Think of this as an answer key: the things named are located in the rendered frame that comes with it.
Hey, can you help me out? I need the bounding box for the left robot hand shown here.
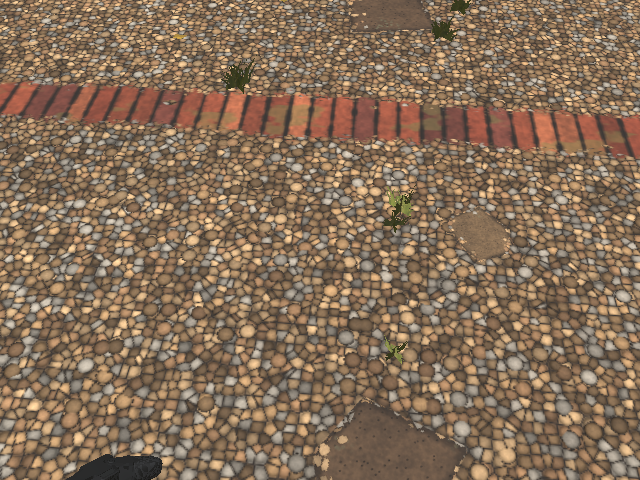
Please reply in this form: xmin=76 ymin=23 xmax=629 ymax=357
xmin=66 ymin=454 xmax=163 ymax=480

